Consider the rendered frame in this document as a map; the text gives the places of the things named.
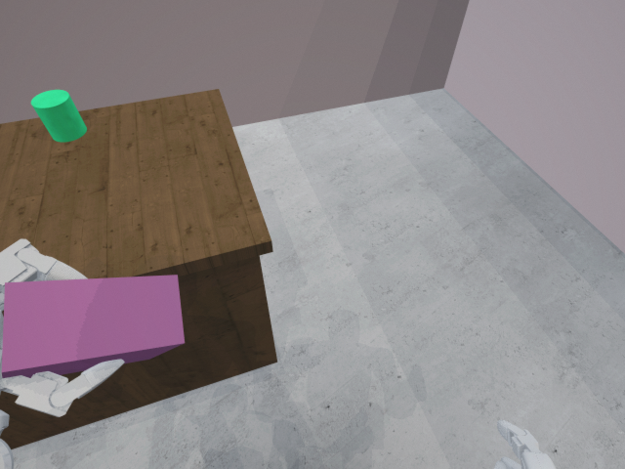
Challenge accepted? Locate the robot right hand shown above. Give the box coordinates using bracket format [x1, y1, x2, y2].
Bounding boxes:
[494, 420, 556, 469]

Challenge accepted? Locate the sponge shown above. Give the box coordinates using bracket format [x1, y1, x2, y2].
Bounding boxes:
[2, 275, 185, 378]

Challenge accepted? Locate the table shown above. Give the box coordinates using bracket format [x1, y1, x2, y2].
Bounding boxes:
[0, 89, 277, 449]

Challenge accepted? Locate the robot left hand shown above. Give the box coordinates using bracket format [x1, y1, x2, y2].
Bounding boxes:
[0, 239, 125, 417]

